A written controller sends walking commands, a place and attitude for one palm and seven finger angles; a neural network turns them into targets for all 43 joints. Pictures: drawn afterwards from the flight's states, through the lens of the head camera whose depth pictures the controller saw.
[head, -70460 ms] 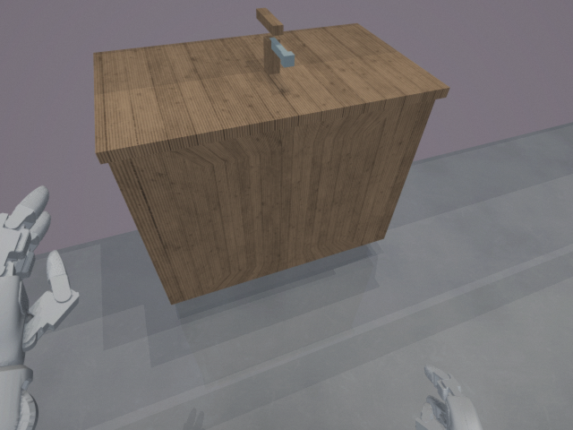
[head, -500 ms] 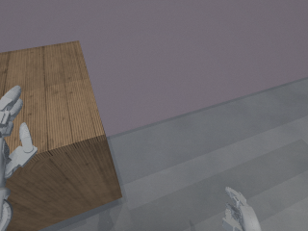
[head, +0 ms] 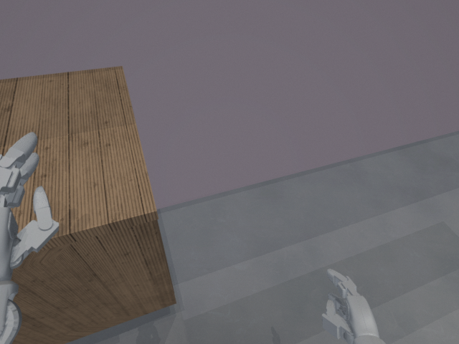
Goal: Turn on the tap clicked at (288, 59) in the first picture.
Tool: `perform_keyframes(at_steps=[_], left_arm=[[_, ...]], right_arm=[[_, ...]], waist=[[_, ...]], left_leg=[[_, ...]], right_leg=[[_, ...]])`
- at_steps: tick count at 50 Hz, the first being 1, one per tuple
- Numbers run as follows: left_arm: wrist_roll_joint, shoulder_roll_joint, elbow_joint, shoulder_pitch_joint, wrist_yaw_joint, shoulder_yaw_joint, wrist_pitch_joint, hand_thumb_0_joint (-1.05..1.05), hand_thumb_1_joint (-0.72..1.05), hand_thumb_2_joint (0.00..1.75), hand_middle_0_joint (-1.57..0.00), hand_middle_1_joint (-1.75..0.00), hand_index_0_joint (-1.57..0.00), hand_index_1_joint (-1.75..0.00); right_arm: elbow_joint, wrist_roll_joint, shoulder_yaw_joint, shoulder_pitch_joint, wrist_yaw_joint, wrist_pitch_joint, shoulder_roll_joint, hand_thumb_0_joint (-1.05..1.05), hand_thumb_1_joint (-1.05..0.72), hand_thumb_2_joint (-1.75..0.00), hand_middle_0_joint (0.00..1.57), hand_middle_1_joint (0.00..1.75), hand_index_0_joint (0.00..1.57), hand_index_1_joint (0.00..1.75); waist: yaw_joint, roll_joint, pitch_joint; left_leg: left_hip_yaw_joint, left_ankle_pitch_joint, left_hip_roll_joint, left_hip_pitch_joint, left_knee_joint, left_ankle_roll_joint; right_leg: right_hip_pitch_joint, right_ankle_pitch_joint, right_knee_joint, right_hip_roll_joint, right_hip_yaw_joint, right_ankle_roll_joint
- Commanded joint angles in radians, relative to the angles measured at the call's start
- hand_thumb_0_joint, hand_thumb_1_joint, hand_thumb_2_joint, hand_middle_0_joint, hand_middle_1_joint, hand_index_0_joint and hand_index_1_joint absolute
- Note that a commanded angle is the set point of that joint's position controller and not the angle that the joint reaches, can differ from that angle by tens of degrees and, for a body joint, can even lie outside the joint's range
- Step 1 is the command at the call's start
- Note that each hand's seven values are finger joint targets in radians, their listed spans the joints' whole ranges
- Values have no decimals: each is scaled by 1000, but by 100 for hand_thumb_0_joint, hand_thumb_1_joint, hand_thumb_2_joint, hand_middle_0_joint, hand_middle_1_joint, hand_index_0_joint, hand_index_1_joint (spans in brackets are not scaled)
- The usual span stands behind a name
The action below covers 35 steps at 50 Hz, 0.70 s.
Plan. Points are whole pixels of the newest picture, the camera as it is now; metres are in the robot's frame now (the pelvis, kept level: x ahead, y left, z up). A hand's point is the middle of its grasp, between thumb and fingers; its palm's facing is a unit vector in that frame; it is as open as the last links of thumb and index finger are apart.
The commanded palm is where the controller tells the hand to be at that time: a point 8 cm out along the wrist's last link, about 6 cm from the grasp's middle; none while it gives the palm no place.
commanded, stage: come to a stop and stand still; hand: left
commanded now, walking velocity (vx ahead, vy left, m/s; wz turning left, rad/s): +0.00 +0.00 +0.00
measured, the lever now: out of the picture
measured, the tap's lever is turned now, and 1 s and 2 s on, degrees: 84 84 84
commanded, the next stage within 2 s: look again from close up in 0.04 s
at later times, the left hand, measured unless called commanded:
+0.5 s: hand (35, 241) +0.20 +0.26 +0.15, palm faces +0.39 -0.85 -0.36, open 7.4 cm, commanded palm +0.14 +0.29 +0.17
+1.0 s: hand (34, 249) +0.19 +0.25 +0.16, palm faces +0.52 -0.79 -0.31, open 7.4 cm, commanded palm +0.13 +0.28 +0.17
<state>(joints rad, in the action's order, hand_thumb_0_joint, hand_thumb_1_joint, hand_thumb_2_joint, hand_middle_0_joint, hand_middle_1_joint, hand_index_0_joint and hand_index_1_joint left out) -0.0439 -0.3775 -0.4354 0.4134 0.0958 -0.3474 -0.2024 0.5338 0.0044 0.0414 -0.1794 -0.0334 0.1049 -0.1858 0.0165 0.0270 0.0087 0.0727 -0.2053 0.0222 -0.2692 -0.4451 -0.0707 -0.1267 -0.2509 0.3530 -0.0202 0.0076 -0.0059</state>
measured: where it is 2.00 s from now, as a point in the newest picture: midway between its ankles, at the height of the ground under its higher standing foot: outside the picture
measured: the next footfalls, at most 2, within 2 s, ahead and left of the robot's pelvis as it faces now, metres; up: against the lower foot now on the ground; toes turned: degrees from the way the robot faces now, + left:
none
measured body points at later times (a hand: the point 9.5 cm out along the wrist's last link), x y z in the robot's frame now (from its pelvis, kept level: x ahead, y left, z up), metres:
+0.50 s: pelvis -0.02 +0.01 +0.00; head -0.01 +0.02 +0.45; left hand +0.17 +0.30 +0.17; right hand +0.16 -0.21 -0.07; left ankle +0.02 +0.07 -0.74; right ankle -0.04 -0.13 -0.74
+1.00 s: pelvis -0.01 -0.04 -0.01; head -0.02 -0.06 +0.44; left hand +0.15 +0.29 +0.18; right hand +0.21 -0.24 -0.08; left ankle +0.02 +0.07 -0.74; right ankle -0.03 -0.11 -0.74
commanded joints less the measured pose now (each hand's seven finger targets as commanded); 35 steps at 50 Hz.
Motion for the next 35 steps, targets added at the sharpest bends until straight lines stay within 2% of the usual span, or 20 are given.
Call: perform_keyframes(at_steps=[1, 2, 3, 7, 11, 13, 15, 17, 19, 22, 26, 27, 28, 29, 30, 31, 32, 33, 34, 35], left_arm=[[-9, -144, -223, -78, 23, -93, -54, 0, 90, 90, -20, -30, -20, -30], [-9, -144, -225, -92, 24, -86, -52, 0, 90, 90, -20, -30, -20, -30], [-8, -143, -228, -90, 24, -85, -50, 0, 90, 90, -20, -30, -20, -30], [-4, -149, -220, -104, 30, -84, -47, 0, 90, 90, -20, -30, -20, -30], [-6, -145, -204, -92, 29, -83, -47, 0, 90, 90, -20, -30, -20, -30], [-7, -152, -210, -93, 29, -89, -51, 0, 90, 90, -20, -30, -20, -30], [-8, -147, -191, -70, 30, -90, -52, 0, 90, 90, -20, -30, -20, -30], [-6, -146, -198, -84, 29, -85, -55, 0, 90, 90, -20, -30, -20, -30], [-6, -146, -187, -64, 28, -88, -55, 0, 90, 90, -20, -30, -20, -30], [-3, -147, -188, -81, 29, -85, -59, 0, 90, 90, -20, -30, -20, -30], [-1, -137, -171, -75, 29, -81, -56, 0, 90, 90, -20, -30, -20, -30], [40, -837, -484, -1020, 61, -395, -195, 0, 90, 90, -20, -30, -20, -30], [217, -341, 152, -769, -23, -218, -35, 0, 90, 90, -20, -30, -20, -30], [11, -137, 63, -454, -42, -96, 7, 0, 90, 90, -20, -30, -20, -30], [-86, -49, -36, -392, -84, -57, 29, 0, 90, 90, -20, -30, -20, -30], [-127, -115, 0, -322, -106, -118, 75, 0, 90, 90, -20, -30, -20, -30], [-130, -85, 59, -264, -122, -95, 130, 0, 90, 90, -20, -30, -20, -30], [-101, -126, 8, -298, -126, -79, 167, 0, 90, 90, -20, -30, -20, -30], [-63, -159, 10, -325, -121, -72, 203, 0, 90, 90, -20, -30, -20, -30], [-31, -216, 63, -309, -112, -124, 226, 0, 90, 90, -20, -30, -20, -30]], right_arm=[[-147, 0, -53, 51, -15, 34, -136, 0, -90, -90, 20, 30, 20, 30], [-149, -1, -50, 55, -15, 33, -136, 0, -90, -90, 20, 30, 20, 30], [-149, 0, -52, 54, -17, 33, -137, 0, -90, -90, 20, 30, 20, 30], [-144, 0, -54, 54, -20, 25, -141, 0, -90, -90, 20, 30, 20, 30], [-145, 0, -55, 52, -22, 22, -141, 0, -90, -90, 20, 30, 20, 30], [-148, 0, -54, 55, -24, 20, -140, 0, -90, -90, 20, 30, 20, 30], [-147, 0, -54, 51, -24, 20, -140, 0, -90, -90, 20, 30, 20, 30], [-145, -1, -56, 51, -24, 17, -144, 0, -90, -90, 20, 30, 20, 30], [-147, -3, -57, 54, -25, 18, -141, 0, -90, -90, 20, 30, 20, 30], [-143, -2, -57, 52, -27, 19, -145, 0, -90, -90, 20, 30, 20, 30], [-141, -4, -60, 46, -29, 20, -143, 0, -90, -90, 20, 30, 20, 30], [-278, -52, 84, -82, -63, 16, -156, 0, -90, -90, 20, 30, 20, 30], [-29, 76, -50, 45, -13, 63, -102, 0, -90, -90, 20, 30, 20, 30], [-67, 35, -57, 49, 27, 92, -124, 0, -90, -90, 20, 30, 20, 30], [-72, 18, -47, 79, 21, 121, -148, 0, -90, -90, 20, 30, 20, 30], [-45, 2, -47, 116, 1, 123, -172, 0, -90, -90, 20, 30, 20, 30], [-44, -4, -26, 143, 0, 115, -169, 0, -90, -90, 20, 30, 20, 30], [-62, -6, -20, 164, 3, 110, -190, 0, -90, -90, 20, 30, 20, 30], [-67, -4, -9, 176, 4, 101, -188, 0, -90, -90, 20, 30, 20, 30], [-62, -3, -15, 168, -2, 92, -194, 0, -90, -90, 20, 30, 20, 30]], waist=[[3, -102, -175], [3, -89, -165], [2, -89, -169], [2, -103, -156], [2, -92, -139], [3, -118, -132], [4, -94, -133], [2, -113, -124], [3, -95, -116], [2, -117, -107], [3, -81, -105], [-82, -250, 125], [60, -249, -184], [13, -176, -325], [57, -163, -379], [79, -199, -332], [79, -235, -251], [70, -193, -160], [60, -174, -78], [46, -74, -12]], left_leg=[[-99, 302, -80, 186, 60, 65], [-114, 306, -80, 164, 64, 68], [-103, 307, -75, 182, 65, 72], [-110, 267, -71, 166, 80, 72], [-107, 196, -66, 168, 103, 74], [-116, 164, -64, 150, 123, 81], [-122, 123, -68, 140, 134, 79], [-137, 102, -67, 115, 149, 84], [-127, 57, -71, 128, 153, 79], [-150, 25, -73, 97, 179, 85], [-141, -6, -73, 110, 176, 79], [-192, -273, -102, -333, 145, 42], [-200, 137, -118, 196, 156, 108], [-255, 216, -137, 405, 134, 184], [-263, 40, -129, 459, 176, 184], [-217, -98, -97, 397, 174, 155], [-170, -161, -71, 289, 173, 141], [-149, -205, -52, 173, 164, 109], [-148, -231, -42, 106, 172, 92], [-145, -214, -41, 69, 157, 78]], right_leg=[[-24, 270, -42, 34, -37, 12], [-8, 266, -42, 38, -31, 13], [-21, 268, -46, 29, -34, 12], [-14, 236, -62, 34, -29, 12], [-31, 195, -81, 26, -24, 11], [-24, 161, -76, 19, -21, 11], [-21, 141, -82, 21, -14, 11], [-6, 121, -76, 20, -12, 13], [-30, 108, -90, 18, -17, 10], [-12, 87, -74, 16, -9, 10], [-27, 84, -87, 15, -15, 10], [30, -78, 102, -8, -10, -14], [-94, 121, 175, 5, 14, 43], [-245, -67, 211, -56, 64, 31], [-221, -84, 215, -44, 35, 19], [-183, -64, 191, -39, 34, 30], [-139, -30, 148, -38, 50, 37], [-104, 6, 110, -26, 63, 44], [-107, -14, 95, -24, 65, 48], [-122, -36, 79, -27, 67, 44]])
